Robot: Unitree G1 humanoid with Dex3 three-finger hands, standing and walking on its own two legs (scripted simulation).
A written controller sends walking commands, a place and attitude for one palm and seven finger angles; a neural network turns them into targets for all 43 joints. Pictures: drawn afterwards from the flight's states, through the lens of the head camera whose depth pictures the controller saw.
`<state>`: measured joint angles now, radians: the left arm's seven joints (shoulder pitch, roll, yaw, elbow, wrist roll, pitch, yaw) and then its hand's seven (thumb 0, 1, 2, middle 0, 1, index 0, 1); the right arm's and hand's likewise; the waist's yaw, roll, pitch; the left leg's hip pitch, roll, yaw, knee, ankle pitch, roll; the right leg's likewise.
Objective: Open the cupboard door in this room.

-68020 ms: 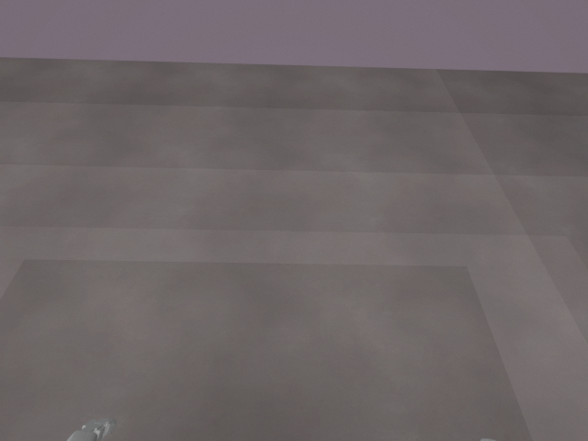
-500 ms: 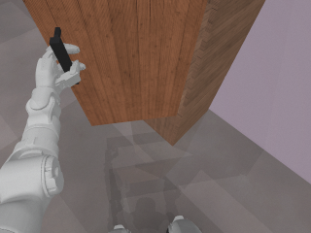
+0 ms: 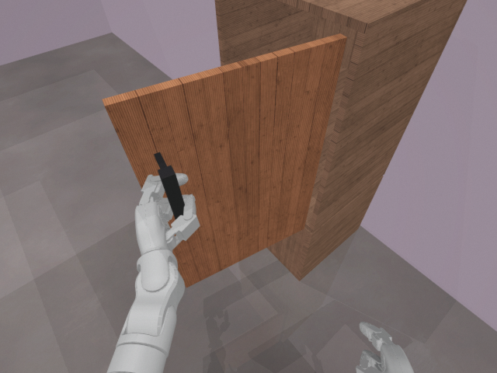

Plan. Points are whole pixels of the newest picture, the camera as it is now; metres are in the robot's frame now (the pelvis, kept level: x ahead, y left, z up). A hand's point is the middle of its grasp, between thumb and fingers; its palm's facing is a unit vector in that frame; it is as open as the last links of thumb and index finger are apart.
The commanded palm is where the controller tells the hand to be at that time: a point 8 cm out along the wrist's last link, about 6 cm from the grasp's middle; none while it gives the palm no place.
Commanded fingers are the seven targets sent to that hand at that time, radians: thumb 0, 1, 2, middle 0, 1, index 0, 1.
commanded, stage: pull the door open along its arc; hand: left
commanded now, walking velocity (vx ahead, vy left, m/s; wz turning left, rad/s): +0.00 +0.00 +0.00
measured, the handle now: (171, 192) +0.39 +0.14 +0.08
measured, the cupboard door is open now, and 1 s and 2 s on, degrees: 79 92 93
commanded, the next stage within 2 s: open thumb and fingers to let go in 0.38 s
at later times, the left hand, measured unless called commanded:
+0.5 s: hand (227, 250) +0.28 +0.04 +0.08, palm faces +0.32 -0.95 -0.03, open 6.1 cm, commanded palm +0.25 +0.09 +0.08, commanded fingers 0.00 0.76 0.84 -0.39 -1.34 -0.39 -1.34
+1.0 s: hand (219, 246) +0.29 +0.05 +0.09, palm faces +0.35 -0.94 -0.02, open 12.6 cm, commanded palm +0.25 +0.08 +0.08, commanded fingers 0.00 -0.50 0.30 -0.26 -0.95 -0.26 -0.95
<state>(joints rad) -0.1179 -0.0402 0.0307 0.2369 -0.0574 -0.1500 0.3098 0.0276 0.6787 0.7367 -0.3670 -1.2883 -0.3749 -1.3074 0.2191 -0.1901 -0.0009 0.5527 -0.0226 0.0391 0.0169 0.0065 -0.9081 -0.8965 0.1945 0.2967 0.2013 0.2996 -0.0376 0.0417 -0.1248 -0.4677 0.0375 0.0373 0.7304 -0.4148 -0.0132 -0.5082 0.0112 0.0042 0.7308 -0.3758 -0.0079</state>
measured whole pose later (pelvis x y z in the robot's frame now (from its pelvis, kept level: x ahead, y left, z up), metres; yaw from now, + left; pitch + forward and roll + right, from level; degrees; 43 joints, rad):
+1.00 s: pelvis -0.03 -0.01 +0.00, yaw +4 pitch +4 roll +0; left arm -0.09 -0.12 -0.25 0.19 0.06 -0.08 0.59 0.00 -0.27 0.40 -0.33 -1.21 -0.32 -1.21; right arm 0.17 -0.18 0.00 0.62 -0.05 0.02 0.00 0.01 -0.91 -0.90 0.20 0.30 0.20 0.30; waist 0.00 0.05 -0.08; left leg -0.45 0.02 -0.03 0.78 -0.39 -0.03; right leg -0.47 -0.01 -0.06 0.78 -0.38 -0.03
